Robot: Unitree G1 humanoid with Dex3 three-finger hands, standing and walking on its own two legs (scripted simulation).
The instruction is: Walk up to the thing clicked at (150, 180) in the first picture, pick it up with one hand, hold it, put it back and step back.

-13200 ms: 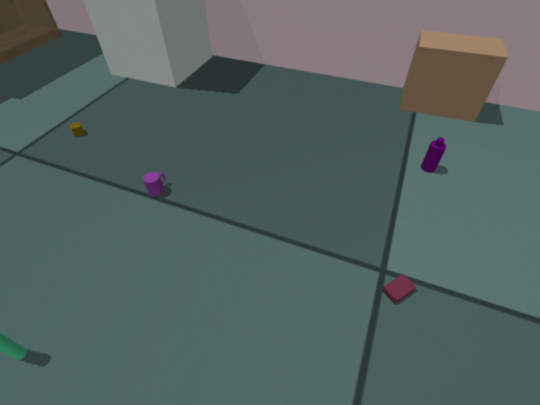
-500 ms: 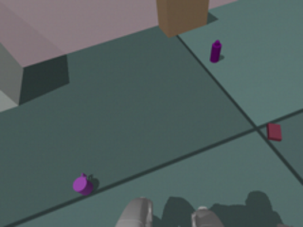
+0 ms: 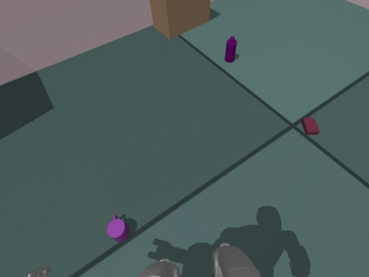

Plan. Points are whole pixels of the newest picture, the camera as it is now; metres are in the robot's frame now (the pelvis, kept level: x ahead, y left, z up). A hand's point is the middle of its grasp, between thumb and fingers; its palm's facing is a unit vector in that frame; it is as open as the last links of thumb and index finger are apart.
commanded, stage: walk up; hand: left
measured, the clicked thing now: (118, 227) +0.39 +0.38 -0.68
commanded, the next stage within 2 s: none
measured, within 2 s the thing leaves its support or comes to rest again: neither
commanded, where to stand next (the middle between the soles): -0.07 +0.19 m, yaw -17 degrees
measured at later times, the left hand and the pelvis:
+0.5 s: hand out of the picture +0.00 +0.54 -0.14, palm faces -0.14 -0.79 -0.60, open 7.3 cm; pelvis -0.14 +0.23 -0.03, yaw -10 degrees
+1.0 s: hand out of the picture -0.02 +0.47 -0.12, palm faces -0.37 -0.84 -0.40, open 7.3 cm; pelvis -0.18 +0.23 +0.02, yaw -22 degrees
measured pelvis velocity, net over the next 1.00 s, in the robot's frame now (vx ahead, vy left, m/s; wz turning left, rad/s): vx -0.18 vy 0.23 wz -0.38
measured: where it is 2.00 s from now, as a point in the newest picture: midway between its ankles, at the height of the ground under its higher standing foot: outside the picture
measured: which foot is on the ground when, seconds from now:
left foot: down 0.00-0.08, up 0.10-0.36, down 0.38-1.00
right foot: up 0.00-0.06, down 0.08-0.42, up 0.44-0.98, down 1.00-1.00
